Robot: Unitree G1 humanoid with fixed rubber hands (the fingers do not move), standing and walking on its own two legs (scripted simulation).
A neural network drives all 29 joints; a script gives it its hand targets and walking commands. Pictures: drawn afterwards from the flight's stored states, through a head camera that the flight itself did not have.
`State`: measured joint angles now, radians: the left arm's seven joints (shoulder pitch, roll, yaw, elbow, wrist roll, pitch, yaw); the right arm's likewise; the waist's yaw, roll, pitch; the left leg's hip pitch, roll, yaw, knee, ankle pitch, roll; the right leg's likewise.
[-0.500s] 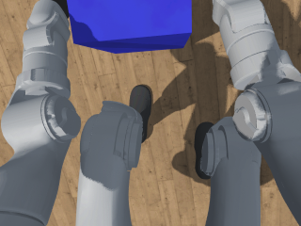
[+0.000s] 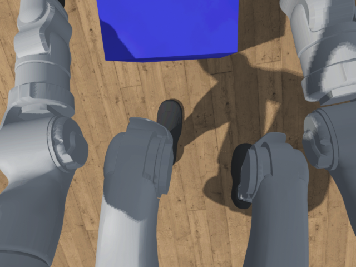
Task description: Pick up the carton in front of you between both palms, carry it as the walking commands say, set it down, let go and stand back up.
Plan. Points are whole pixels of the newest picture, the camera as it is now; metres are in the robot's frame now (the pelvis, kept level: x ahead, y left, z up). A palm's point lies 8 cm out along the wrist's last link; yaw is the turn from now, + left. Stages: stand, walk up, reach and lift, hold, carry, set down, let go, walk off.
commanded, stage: set down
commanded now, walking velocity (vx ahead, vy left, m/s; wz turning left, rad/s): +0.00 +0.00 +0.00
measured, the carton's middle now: (173, 5) +0.52 +0.14 -0.27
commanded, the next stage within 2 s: let go in 0.86 s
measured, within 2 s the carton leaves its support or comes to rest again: neither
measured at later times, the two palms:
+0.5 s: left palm out of the picture +0.49 +0.33 +0.01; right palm out of the picture +0.60 -0.04 +0.01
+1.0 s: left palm out of the picture +0.47 +0.33 +0.14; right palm out of the picture +0.58 -0.05 +0.15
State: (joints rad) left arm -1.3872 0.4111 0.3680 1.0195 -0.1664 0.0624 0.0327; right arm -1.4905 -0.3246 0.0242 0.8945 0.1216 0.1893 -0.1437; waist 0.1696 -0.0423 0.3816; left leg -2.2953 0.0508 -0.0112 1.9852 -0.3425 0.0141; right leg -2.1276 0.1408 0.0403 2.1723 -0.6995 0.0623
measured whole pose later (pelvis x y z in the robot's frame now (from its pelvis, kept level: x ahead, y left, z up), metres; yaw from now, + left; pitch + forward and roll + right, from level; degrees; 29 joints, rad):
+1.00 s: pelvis +0.05 +0.02 +0.24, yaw +1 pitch +44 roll -4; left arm -0.93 0.25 0.42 0.74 0.04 0.17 -0.06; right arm -1.08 -0.19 -0.22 0.82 -0.07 0.21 -0.07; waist 0.14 -0.05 -0.08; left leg -1.66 0.01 -0.03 1.11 -0.23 0.02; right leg -1.51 0.07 0.05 1.21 -0.47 0.04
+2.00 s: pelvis +0.15 -0.02 +0.38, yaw +4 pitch -1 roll +2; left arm 0.23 0.22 0.05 0.42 0.01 0.09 -0.07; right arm 0.23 -0.21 -0.03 0.43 0.00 0.07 0.05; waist 0.00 -0.05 0.07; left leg -0.21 -0.01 -0.01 0.39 -0.17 -0.03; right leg -0.06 0.02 0.07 0.44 -0.36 -0.03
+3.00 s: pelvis +0.16 +0.02 +0.38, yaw +3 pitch -1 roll +0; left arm 0.23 0.37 0.03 0.79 0.03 0.01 0.03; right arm 0.13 -0.32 -0.03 0.91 -0.03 0.00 -0.02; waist -0.01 -0.05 0.01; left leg -0.25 -0.02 0.02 0.50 -0.24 0.03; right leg -0.05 0.00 0.10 0.43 -0.37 0.02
